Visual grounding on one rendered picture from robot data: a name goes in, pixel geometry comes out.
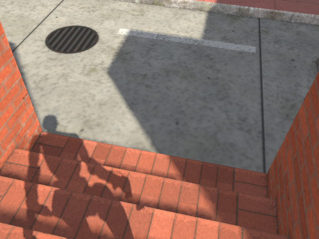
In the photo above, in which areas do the stairs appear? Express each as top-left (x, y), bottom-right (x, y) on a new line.
top-left (0, 131), bottom-right (290, 239)

